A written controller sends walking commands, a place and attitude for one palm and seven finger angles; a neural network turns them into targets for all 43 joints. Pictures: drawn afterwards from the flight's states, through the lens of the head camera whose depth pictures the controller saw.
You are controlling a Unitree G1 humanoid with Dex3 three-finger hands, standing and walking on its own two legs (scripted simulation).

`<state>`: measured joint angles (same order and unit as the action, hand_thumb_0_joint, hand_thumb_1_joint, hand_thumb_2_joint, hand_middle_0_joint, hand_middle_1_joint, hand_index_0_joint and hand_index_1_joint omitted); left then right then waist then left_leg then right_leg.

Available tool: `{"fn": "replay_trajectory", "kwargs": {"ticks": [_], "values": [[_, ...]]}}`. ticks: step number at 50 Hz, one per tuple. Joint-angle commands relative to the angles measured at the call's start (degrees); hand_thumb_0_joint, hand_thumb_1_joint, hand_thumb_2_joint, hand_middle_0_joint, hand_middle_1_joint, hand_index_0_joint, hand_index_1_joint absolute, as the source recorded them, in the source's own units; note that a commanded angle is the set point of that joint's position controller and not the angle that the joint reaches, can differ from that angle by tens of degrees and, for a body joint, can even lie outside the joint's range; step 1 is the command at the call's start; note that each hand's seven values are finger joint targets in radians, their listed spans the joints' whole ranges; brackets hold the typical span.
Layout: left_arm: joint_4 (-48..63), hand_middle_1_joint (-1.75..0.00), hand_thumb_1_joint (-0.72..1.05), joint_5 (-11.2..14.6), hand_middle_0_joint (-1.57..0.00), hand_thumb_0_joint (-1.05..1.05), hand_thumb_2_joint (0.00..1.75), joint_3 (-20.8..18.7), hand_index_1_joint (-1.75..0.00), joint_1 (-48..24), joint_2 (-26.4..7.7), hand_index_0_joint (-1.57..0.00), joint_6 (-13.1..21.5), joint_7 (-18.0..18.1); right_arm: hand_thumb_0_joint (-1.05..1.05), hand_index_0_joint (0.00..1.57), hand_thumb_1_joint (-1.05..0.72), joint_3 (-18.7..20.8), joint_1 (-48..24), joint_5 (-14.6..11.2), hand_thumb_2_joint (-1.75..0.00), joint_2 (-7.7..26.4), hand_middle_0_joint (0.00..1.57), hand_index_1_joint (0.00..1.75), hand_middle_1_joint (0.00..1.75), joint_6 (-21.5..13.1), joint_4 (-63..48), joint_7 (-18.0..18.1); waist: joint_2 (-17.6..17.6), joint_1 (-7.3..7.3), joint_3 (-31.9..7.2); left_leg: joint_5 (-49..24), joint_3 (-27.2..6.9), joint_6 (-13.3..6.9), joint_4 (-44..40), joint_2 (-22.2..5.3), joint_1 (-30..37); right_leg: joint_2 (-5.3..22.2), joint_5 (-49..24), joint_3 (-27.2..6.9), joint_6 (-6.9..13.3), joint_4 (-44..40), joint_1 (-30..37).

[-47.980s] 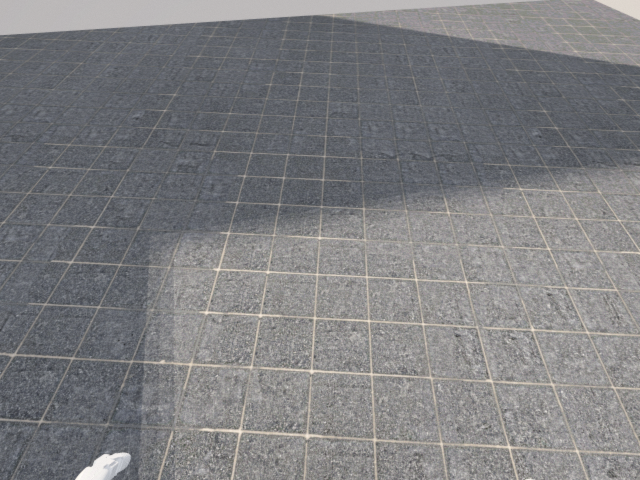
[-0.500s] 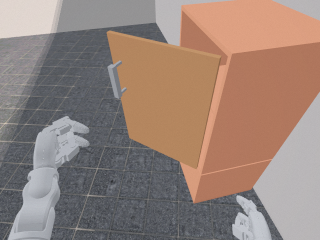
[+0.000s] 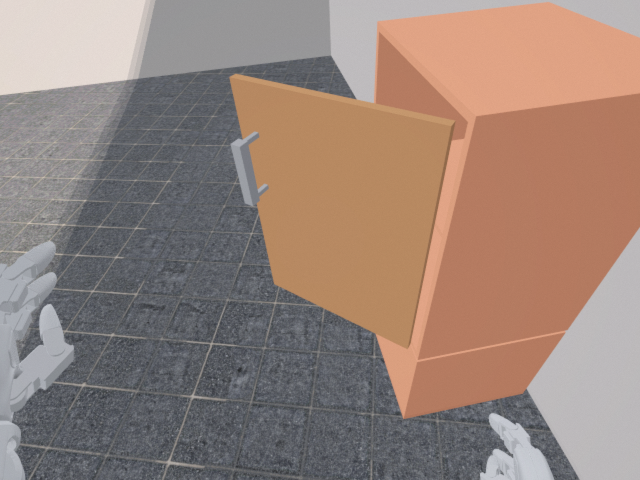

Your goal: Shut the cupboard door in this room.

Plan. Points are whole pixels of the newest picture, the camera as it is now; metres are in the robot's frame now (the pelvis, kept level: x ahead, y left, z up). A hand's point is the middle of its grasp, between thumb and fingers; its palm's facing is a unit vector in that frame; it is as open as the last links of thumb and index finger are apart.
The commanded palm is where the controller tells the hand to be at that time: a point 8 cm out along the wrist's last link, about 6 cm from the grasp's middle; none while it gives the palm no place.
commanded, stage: draw the hand back to the body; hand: left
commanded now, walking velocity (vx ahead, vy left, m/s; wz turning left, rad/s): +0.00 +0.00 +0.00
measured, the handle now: (252, 168) +0.66 +0.23 +0.04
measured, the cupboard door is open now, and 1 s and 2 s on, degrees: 47 47 47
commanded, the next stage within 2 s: step back with the hand held close in 0.24 s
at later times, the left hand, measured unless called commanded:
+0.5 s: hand (81, 338) +0.20 +0.27 +0.16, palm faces +0.42 -0.78 -0.46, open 7.4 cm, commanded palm +0.14 +0.30 +0.17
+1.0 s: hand (16, 397) +0.14 +0.29 +0.15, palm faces +0.43 -0.77 -0.47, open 7.4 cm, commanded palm +0.08 +0.32 +0.17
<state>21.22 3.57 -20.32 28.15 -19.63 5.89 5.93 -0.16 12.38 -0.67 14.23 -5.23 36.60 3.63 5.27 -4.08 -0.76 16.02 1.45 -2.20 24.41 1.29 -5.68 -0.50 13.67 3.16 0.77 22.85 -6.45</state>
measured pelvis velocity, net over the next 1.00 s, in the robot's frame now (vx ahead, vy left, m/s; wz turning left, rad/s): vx -0.07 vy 0.03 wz -0.04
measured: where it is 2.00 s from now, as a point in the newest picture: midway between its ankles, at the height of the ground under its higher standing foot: outside the picture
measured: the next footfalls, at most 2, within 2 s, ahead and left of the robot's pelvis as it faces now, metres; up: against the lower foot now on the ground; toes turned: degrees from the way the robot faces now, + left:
right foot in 1.66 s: -0.30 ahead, -0.11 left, +0.00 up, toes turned -1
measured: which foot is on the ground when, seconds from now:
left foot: down 0.00-1.00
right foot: down 0.00-1.00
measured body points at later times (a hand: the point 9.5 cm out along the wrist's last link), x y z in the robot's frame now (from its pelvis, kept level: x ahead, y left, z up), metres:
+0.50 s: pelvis -0.01 +0.00 +0.00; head -0.01 -0.03 +0.45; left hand +0.17 +0.30 +0.18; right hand +0.17 -0.24 -0.10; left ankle -0.03 +0.09 -0.74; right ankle -0.01 -0.11 -0.74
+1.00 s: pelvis -0.07 +0.03 -0.02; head -0.08 +0.03 +0.43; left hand +0.11 +0.33 +0.18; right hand +0.09 -0.22 -0.09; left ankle -0.03 +0.09 -0.74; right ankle -0.01 -0.11 -0.74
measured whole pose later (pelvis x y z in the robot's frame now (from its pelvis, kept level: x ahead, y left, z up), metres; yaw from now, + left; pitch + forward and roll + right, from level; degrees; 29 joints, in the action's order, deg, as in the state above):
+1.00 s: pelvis -0.07 +0.03 -0.02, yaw -2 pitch -1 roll -1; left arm 23.8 1.3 -25.2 28.9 -22.6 11.6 7.5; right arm -0.1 12.8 -0.8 13.5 -1.2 30.7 4.7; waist 1.4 -0.3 -0.7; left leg 16.2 4.9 -5.2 36.8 2.0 -20.5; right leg 0.6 12.3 -0.2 -1.5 34.9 -21.8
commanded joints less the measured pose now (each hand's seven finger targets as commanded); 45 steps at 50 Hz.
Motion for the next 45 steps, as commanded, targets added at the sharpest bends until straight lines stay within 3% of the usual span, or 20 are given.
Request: {"fn": "replay_trajectory", "kwargs": {"ticks": [1,4,7,11,14,18,19,20,23,27,31,32,35,36,39,41,45], "values": [[9.00,-0.30,0.90,0.09,-0.20,0.00,0.90,-5.16,-0.30,-8.84,-10.13,-0.20,3.15,1.03,0.00,0.20,-0.90,1.92,-6.90,-0.03,-0.90,5.11,0.20,0.30,0.30,-3.83,-8.95,1.04,-3.99,1.58,0.25,-10.87,-0.89,0.78,-4.61,-2.20,-2.57,0.54,-6.26,-1.33,-0.18,-3.62,-1.11],[10.86,-0.30,0.90,0.02,-0.20,0.00,0.90,-5.79,-0.30,-8.65,-10.77,-0.20,3.68,1.20,0.00,0.20,-0.90,1.77,-7.41,0.10,-0.90,4.56,0.20,0.30,0.30,-4.08,-9.26,1.13,-2.63,0.86,-3.69,-12.07,-0.62,0.70,-4.36,-1.80,-1.59,0.78,-7.54,-1.43,-0.16,-2.79,1.16],[12.88,-0.30,0.90,0.05,-0.20,0.00,0.90,-6.56,-0.30,-7.55,-11.50,-0.20,3.92,1.26,0.00,0.20,-0.90,1.49,-7.78,0.26,-0.90,4.23,0.20,0.30,0.30,-4.57,-9.40,0.93,-0.29,0.34,-5.27,-13.64,-0.62,0.93,-4.17,-1.72,-1.54,0.93,-9.52,-1.75,0.04,-2.50,3.18],[11.67,-0.30,0.90,0.04,-0.20,0.00,0.90,-8.10,-0.30,-5.78,-12.50,-0.20,3.53,1.23,0.00,0.20,-0.90,1.35,-7.68,0.45,-0.90,4.28,0.20,0.30,0.30,-4.75,-8.99,0.77,-0.06,0.11,-2.91,-15.73,-0.62,1.30,-4.03,-1.85,-2.44,0.59,-11.66,-1.61,0.14,-2.88,2.84],[10.35,-0.30,0.90,0.29,-0.20,0.00,0.90,-6.58,-0.30,-5.85,-10.49,-0.20,3.26,0.82,0.00,0.20,-0.90,1.38,-7.61,0.17,-0.90,3.99,0.20,0.30,0.30,-4.06,-9.24,0.60,-1.35,0.65,-0.73,-15.33,-0.45,1.41,-4.33,-2.17,-2.90,0.49,-10.82,-1.48,0.02,-2.96,1.86],[9.38,-0.30,0.90,0.50,-0.20,0.00,0.90,-6.95,-0.30,-5.55,-10.56,-0.20,3.35,0.58,0.00,0.20,-0.90,1.58,-7.44,0.17,-0.90,4.23,0.20,0.30,0.30,-3.77,-9.42,0.61,-2.56,0.52,-1.35,-14.71,-0.32,1.18,-4.53,-2.19,-2.69,0.56,-10.44,-1.58,-0.13,-3.10,1.88],[12.64,-0.30,0.90,0.29,-0.20,0.00,0.90,-12.63,-0.30,-11.38,-16.79,-0.20,5.63,0.93,0.00,0.20,-0.90,2.37,-7.23,-0.41,-0.90,6.46,0.20,0.30,0.30,-2.66,-11.28,0.54,-2.56,2.88,0.03,-8.61,-1.21,-0.04,-1.16,-3.62,-7.04,3.93,-12.66,-8.48,0.74,-5.13,-1.97],[8.21,-0.30,0.90,0.42,-0.20,0.00,0.90,-10.18,-0.30,-5.38,-13.36,-0.20,6.10,0.66,0.00,0.20,-0.90,2.40,-6.71,-0.06,-0.90,5.74,0.20,0.30,0.30,-2.07,-10.14,0.70,-5.80,3.25,-1.96,-7.41,-1.73,-0.15,1.05,-3.29,-6.22,6.24,-12.98,-9.85,1.45,-5.48,-2.99],[9.38,-0.30,0.90,-0.08,-0.20,0.00,0.90,-7.72,-0.30,-3.85,-11.86,-0.20,6.97,0.76,0.00,0.20,-0.90,2.52,-7.05,-0.10,-0.90,5.59,0.20,0.30,0.30,-0.92,-10.45,0.45,-6.72,3.75,-4.29,-7.82,-1.60,0.29,3.40,-3.19,-5.99,8.70,-15.17,-11.06,2.36,-4.38,-4.29],[12.21,-0.30,0.90,0.01,-0.20,0.00,0.90,-9.10,-0.30,-1.00,-13.45,-0.20,7.46,1.67,0.00,0.20,-0.90,3.00,-7.03,-0.23,-0.90,6.19,0.20,0.30,0.30,0.14,-11.39,1.03,-3.08,3.83,-8.39,-15.59,-2.41,0.41,1.81,-4.53,-5.57,7.22,-20.71,-8.36,1.52,0.83,-2.78],[15.82,-0.30,0.90,0.18,-0.20,0.00,0.90,-13.27,-0.30,0.77,-17.24,-0.20,7.34,2.38,0.00,0.20,-0.90,3.55,-7.46,-0.24,-0.90,6.67,0.20,0.30,0.30,1.97,-13.21,1.77,-2.27,3.35,-12.41,-27.35,-3.47,0.83,1.76,-5.90,-7.54,4.71,-29.23,-6.27,0.29,6.80,1.39],[16.40,-0.30,0.90,0.28,-0.20,0.00,0.90,-12.82,-0.30,1.76,-16.35,-0.20,7.31,2.35,0.00,0.20,-0.90,3.47,-7.07,-0.35,-0.90,6.29,0.20,0.30,0.30,2.36,-13.79,1.82,-2.57,3.47,-12.92,-29.91,-3.65,1.03,2.14,-6.29,-8.28,4.63,-30.52,-6.07,0.31,8.23,2.24],[16.43,-0.30,0.90,0.32,-0.20,0.00,0.90,-13.44,-0.30,3.42,-16.20,-0.20,7.15,2.50,0.00,0.20,-0.90,3.75,-6.33,-0.30,-0.90,6.59,0.20,0.30,0.30,3.12,-14.58,1.81,-1.51,3.57,-12.22,-29.61,-4.11,0.79,1.53,-7.46,-11.28,3.63,-27.47,-5.94,-0.18,10.29,2.28],[16.41,-0.30,0.90,0.27,-0.20,0.00,0.90,-14.51,-0.30,4.08,-17.00,-0.20,7.12,2.45,0.00,0.20,-0.90,3.98,-6.74,-0.09,-0.90,7.05,0.20,0.30,0.30,3.13,-14.63,1.91,0.14,3.21,-12.05,-28.96,-4.53,0.59,0.87,-7.78,-12.25,3.01,-26.06,-5.91,-0.42,10.81,2.33],[15.54,-0.30,0.90,0.29,-0.20,0.00,0.90,-13.23,-0.30,4.40,-15.17,-0.20,7.36,2.38,0.00,0.20,-0.90,3.81,-5.69,-0.03,-0.90,7.03,0.20,0.30,0.30,2.93,-14.75,1.67,0.47,3.57,-9.26,-22.68,-5.94,-0.28,-1.70,-9.67,-17.16,1.87,-17.16,-5.26,-1.00,12.48,1.74],[15.01,-0.30,0.90,-0.04,-0.20,0.00,0.90,-13.73,-0.30,3.63,-15.35,-0.20,7.62,2.35,0.00,0.20,-0.90,3.98,-6.21,0.22,-0.90,7.67,0.20,0.30,0.30,2.50,-14.66,1.79,1.84,3.23,-6.90,-12.50,-6.72,-1.50,-4.25,-10.35,-23.00,0.90,-14.39,-5.11,-1.46,13.38,3.46],[12.99,-0.30,0.90,-1.07,-0.20,0.00,0.90,-11.71,-0.30,-0.30,-13.12,-0.20,8.29,2.52,0.00,0.20,-0.90,3.61,-5.23,-0.12,-0.90,7.66,0.20,0.30,0.30,1.68,-14.60,1.84,0.40,4.06,-1.59,11.32,-8.32,-3.41,-8.18,-11.46,-36.54,0.50,-10.69,-5.72,-1.73,16.42,7.44]]}}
